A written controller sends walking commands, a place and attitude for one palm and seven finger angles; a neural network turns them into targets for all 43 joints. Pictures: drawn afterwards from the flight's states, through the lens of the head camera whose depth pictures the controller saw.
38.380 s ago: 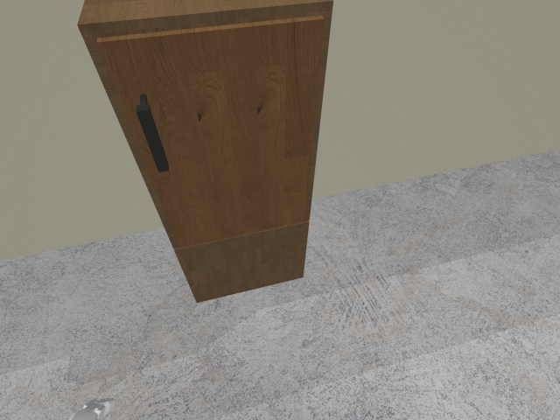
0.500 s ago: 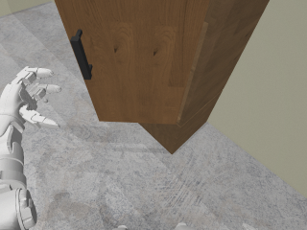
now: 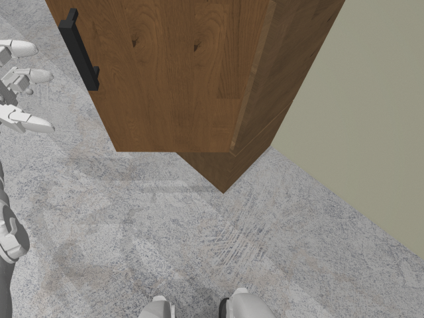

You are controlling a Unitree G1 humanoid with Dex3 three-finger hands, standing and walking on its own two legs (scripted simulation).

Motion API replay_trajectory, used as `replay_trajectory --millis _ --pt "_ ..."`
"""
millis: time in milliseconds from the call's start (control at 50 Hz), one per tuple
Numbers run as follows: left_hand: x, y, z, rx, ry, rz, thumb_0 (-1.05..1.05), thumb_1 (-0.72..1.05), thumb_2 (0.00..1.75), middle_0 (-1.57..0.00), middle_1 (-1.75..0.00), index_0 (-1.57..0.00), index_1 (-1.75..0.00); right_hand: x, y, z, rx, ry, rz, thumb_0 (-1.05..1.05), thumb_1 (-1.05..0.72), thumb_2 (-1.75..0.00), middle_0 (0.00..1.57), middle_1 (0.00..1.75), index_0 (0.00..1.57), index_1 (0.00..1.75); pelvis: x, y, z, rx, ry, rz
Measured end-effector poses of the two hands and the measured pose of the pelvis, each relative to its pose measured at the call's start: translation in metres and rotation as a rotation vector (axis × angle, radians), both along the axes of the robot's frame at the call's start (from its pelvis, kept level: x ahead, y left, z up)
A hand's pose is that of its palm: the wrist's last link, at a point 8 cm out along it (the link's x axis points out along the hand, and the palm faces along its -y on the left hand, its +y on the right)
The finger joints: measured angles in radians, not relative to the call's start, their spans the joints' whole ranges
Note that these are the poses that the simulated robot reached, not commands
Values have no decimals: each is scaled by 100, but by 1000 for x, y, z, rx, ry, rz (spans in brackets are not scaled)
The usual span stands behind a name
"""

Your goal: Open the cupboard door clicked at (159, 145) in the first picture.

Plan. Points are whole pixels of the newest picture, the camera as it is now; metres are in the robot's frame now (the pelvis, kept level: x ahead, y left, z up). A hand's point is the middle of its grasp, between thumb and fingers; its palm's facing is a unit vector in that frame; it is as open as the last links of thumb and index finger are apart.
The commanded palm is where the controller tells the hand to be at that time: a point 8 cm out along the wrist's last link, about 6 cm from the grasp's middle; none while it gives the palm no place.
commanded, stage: move the hooked fingers beside the handle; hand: left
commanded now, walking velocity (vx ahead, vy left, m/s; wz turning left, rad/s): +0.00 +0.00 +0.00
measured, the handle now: (83, 52) +0.60 +0.23 +0.10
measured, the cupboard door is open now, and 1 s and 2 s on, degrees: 45 45 45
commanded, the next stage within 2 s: slide the fingers in behind the handle in 1.68 s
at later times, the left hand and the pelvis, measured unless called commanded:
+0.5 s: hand (35, 65) +0.54 +0.30 +0.12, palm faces -0.02 -1.00 -0.03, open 13.9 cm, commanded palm +0.52 +0.33 +0.10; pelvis +0.01 +0.02 -0.01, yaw -2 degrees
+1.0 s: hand (39, 76) +0.53 +0.29 +0.11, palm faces -0.03 -1.00 -0.01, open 14.0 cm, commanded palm +0.52 +0.33 +0.10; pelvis +0.02 +0.02 -0.01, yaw +0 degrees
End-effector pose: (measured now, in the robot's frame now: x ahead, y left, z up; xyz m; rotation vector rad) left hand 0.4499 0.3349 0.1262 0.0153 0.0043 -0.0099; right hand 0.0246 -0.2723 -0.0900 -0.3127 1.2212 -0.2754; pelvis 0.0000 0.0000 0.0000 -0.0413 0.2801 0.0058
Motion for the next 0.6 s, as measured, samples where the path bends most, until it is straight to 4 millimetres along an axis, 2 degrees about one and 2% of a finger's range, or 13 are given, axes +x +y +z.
replay_trajectory --millis 180,320,480,600 --pt "29 -2 -5 -1 41 -14 -1 -50 30 -30 -120 -30 -120 -36 0 2 -25 108 -52 1 -91 -90 20 30 20 30 -1 3 -4 -8 46 -6" --pt "52 4 -2 -18 21 2 -1 -50 30 -30 -120 -30 -120 -54 8 5 -28 168 -96 0 -91 -90 20 30 20 30 1 6 -7 -19 76 -17" --pt "70 15 -8 12 52 1 -1 -49 30 -30 -120 -30 -120 -64 23 5 -18 238 -113 0 -91 -90 20 30 20 30 7 14 -10 -29 116 -18" --pt "74 11 -14 -21 24 -34 -1 -49 30 -30 -120 -30 -120 -60 32 6 9 263 -119 0 -91 -90 20 30 20 30 16 18 -8 -33 123 -26"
